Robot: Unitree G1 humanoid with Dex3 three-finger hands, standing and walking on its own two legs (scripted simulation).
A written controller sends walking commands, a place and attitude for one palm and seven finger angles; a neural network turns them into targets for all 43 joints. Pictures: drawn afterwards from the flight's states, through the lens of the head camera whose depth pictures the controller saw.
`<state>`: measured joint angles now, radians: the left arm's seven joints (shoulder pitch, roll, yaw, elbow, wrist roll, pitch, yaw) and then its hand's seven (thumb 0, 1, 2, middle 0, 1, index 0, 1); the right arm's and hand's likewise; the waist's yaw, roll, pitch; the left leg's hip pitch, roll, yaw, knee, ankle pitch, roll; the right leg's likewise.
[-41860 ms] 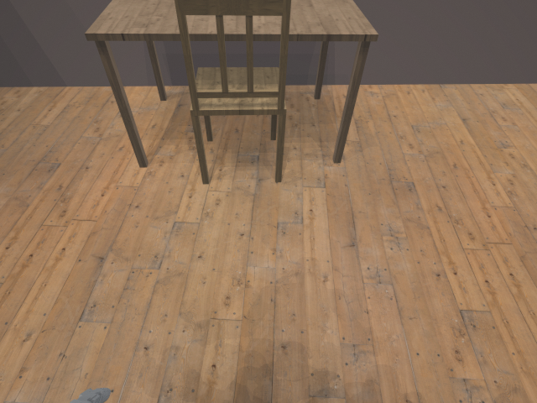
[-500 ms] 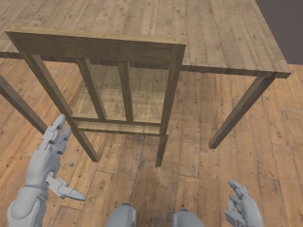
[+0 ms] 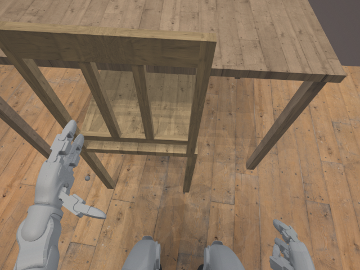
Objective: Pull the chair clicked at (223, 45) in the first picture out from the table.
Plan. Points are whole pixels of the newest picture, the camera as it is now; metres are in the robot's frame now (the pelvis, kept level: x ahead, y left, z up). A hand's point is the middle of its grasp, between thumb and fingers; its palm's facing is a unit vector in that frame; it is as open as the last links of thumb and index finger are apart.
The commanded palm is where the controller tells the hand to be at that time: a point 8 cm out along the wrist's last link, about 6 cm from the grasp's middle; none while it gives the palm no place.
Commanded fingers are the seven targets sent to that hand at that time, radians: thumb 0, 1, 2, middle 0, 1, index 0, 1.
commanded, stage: aim the fingers beside a spindle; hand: left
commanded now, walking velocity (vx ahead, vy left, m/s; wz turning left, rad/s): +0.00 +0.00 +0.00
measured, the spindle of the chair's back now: (104, 104) +0.50 +0.22 +0.01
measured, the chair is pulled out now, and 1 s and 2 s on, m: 0.00 0.00 0.00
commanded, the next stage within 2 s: none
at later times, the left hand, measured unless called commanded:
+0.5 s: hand (100, 166) +0.33 +0.19 +0.00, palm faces -0.05 -1.00 -0.03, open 16.9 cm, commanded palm +0.32 +0.25 +0.01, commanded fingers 0.00 -0.50 0.30 -0.06 -0.08 -0.06 -0.08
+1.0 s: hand (100, 158) +0.35 +0.19 +0.01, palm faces -0.01 -1.00 -0.06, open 16.9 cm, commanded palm +0.33 +0.24 +0.00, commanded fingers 0.00 -0.50 0.30 -0.06 -0.08 -0.06 -0.08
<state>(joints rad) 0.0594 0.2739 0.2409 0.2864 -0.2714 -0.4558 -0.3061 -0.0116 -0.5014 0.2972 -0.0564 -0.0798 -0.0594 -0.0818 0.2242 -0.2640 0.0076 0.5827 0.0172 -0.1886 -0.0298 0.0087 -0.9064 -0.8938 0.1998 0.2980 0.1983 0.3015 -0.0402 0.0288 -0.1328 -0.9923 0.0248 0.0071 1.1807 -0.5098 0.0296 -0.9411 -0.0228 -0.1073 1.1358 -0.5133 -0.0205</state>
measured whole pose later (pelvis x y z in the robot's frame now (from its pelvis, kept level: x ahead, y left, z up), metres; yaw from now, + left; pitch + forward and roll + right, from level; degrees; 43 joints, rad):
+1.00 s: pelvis +0.00 +0.01 -0.02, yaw -1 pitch +22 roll -3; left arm -0.15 0.27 0.24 0.44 -0.21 -0.48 -0.21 -0.01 -0.50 0.30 -0.06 -0.08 -0.06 -0.08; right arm 0.22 -0.25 0.01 0.58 0.01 -0.09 0.00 0.01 -0.91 -0.89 0.20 0.30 0.20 0.30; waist -0.05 0.03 -0.15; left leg -1.10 0.03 0.03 1.25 -0.53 0.04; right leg -1.06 -0.02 -0.09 1.21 -0.53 -0.01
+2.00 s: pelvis -0.01 +0.00 -0.02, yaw -1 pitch +22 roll -3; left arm -0.17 0.26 0.22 0.48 -0.20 -0.48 -0.23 -0.01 -0.50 0.30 -0.06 -0.08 -0.06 -0.08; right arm 0.21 -0.26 0.01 0.58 0.00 -0.10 -0.01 0.01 -0.91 -0.89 0.20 0.30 0.20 0.30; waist -0.06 0.03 -0.15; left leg -1.12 0.03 0.02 1.27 -0.53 0.04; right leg -1.08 -0.02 -0.09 1.23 -0.53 -0.02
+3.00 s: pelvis +0.00 +0.01 -0.02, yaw -1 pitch +22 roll -3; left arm -0.15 0.30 0.26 0.48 -0.24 -0.45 -0.27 -0.01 -0.50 0.30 -0.05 -0.08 -0.06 -0.08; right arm 0.23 -0.26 0.02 0.58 0.01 -0.09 0.00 0.01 -0.91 -0.89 0.20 0.30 0.20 0.30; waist -0.06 0.03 -0.15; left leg -1.12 0.03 0.02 1.26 -0.54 0.04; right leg -1.07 -0.01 -0.09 1.21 -0.53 -0.01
